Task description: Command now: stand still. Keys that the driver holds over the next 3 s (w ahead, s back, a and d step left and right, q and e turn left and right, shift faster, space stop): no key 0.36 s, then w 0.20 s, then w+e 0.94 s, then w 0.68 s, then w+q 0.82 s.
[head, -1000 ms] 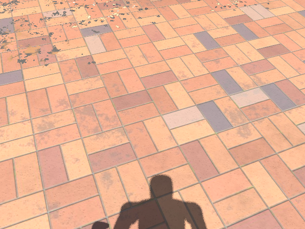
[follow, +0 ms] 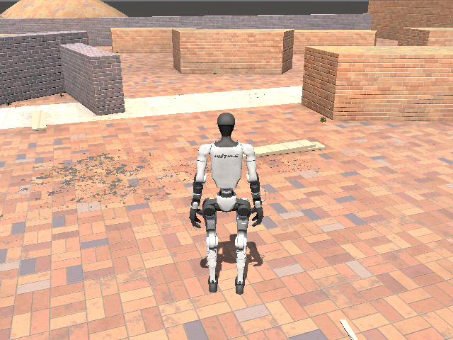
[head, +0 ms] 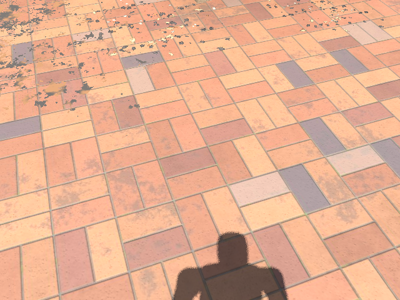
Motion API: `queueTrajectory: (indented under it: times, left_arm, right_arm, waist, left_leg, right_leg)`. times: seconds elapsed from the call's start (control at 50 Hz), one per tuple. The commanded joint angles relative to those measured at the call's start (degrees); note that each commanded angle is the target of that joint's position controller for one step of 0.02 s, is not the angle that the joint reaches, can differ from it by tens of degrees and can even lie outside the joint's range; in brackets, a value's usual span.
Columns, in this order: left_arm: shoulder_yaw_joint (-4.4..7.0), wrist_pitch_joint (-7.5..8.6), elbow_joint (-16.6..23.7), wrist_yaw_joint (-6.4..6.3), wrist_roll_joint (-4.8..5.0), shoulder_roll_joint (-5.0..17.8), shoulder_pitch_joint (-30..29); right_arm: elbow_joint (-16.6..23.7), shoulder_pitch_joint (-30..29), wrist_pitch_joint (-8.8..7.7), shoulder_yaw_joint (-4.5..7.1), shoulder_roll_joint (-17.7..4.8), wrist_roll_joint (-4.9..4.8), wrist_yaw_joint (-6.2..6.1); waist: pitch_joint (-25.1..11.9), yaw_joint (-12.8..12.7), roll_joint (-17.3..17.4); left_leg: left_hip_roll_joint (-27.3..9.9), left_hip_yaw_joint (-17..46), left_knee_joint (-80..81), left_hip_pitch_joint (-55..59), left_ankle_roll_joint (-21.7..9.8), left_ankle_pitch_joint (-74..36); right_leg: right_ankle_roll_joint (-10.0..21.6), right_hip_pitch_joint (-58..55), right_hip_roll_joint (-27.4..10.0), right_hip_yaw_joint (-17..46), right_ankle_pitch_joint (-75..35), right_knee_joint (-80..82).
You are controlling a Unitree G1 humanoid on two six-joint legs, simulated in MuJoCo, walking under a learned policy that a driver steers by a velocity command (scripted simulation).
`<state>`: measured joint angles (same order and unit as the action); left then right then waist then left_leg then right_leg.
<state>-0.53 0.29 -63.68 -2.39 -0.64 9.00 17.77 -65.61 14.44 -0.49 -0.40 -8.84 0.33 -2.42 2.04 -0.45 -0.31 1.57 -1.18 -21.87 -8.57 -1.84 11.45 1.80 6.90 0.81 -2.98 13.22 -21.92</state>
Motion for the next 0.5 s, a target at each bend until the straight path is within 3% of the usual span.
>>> queueTrajectory:
  times: [0.02,0.36,0.38,0.44,0.46,0.5]
  left_arm:
    - [0.51,0.16,-0.14,-0.23,0.00,3.92,4.11]
    - [0.20,0.24,-2.46,-0.40,-0.02,2.24,5.27]
    - [0.14,0.23,-2.71,-0.35,-0.08,1.99,5.88]
    - [1.39,-0.40,-2.00,-0.04,-0.34,4.33,6.43]
    - [1.61,-0.56,-1.58,0.14,-0.40,4.42,6.89]
    - [2.07,-0.30,-1.75,0.25,-0.28,4.67,10.18]
  right_arm:
    - [0.17,3.11,-0.22,0.58,-4.53,0.03,-0.20]
    - [-1.56,5.81,-0.05,0.26,-2.81,0.07,-0.28]
    - [-1.78,6.44,-0.01,0.19,-2.52,0.12,-0.25]
    - [-0.79,6.70,0.61,1.28,-4.41,0.43,0.07]
    - [0.00,6.29,0.70,1.39,-4.14,0.65,0.33]
    - [2.05,4.03,0.09,1.12,-2.09,0.97,0.88]
  waist:
    - [1.80,-0.04,0.27]
    - [2.98,0.20,0.23]
    - [1.77,0.19,0.21]
    - [4.79,-0.03,-0.73]
    - [7.59,-0.32,-1.20]
    - [9.89,-2.03,-3.73]
  left_leg:
    - [-6.73,6.70,3.53,-0.34,-1.45,-8.73]
    - [-6.36,6.54,3.92,-1.27,-1.29,-5.76]
    - [-5.84,6.35,4.31,-0.87,-1.36,-1.40]
    - [-2.84,5.35,0.93,-6.25,-3.44,21.25]
    - [-2.60,5.71,-0.20,-9.74,-4.08,25.92]
    - [-1.38,4.58,-5.81,-16.48,-4.01,23.89]
  right_leg:
    - [0.95,2.33,-6.23,6.10,-6.07,3.80]
    - [1.00,3.39,-6.30,6.39,-4.31,4.16]
    - [1.10,3.02,-5.84,6.26,-0.16,4.66]
    - [3.48,6.95,-3.98,7.05,22.59,3.31]
    - [4.60,8.76,-4.75,8.91,28.21,3.92]
    - [7.27,6.01,-8.80,15.91,32.36,6.99]
